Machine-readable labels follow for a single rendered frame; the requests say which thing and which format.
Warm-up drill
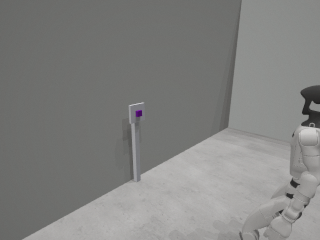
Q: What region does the left robot forearm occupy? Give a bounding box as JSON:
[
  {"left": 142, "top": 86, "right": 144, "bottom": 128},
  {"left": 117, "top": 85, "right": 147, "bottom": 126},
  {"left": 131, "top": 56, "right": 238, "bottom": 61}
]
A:
[{"left": 281, "top": 174, "right": 318, "bottom": 223}]

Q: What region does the robot left hand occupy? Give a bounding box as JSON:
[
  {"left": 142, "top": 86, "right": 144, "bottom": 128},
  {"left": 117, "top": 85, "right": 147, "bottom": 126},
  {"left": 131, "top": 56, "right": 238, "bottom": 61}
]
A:
[{"left": 263, "top": 215, "right": 292, "bottom": 240}]

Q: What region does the robot left upper arm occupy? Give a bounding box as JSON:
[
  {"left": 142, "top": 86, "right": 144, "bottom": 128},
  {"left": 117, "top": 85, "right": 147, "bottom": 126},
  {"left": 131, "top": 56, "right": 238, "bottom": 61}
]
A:
[{"left": 298, "top": 128, "right": 320, "bottom": 186}]

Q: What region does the robot torso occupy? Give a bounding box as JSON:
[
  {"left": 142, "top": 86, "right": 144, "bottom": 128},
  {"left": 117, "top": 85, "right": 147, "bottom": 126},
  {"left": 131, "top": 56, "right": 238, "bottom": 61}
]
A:
[{"left": 284, "top": 123, "right": 320, "bottom": 208}]

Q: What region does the right robot shin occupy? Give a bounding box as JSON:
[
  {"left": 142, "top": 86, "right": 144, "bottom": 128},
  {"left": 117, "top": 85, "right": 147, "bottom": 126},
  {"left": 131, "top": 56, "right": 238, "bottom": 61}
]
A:
[{"left": 266, "top": 226, "right": 280, "bottom": 240}]

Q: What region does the button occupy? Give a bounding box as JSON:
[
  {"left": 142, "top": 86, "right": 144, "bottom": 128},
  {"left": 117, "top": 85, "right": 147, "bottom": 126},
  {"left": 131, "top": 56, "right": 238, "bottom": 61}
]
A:
[{"left": 135, "top": 110, "right": 142, "bottom": 117}]

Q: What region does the panel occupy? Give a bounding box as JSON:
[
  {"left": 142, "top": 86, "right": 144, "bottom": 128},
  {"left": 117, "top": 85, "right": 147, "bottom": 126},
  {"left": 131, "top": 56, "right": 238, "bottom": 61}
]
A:
[{"left": 128, "top": 102, "right": 145, "bottom": 182}]

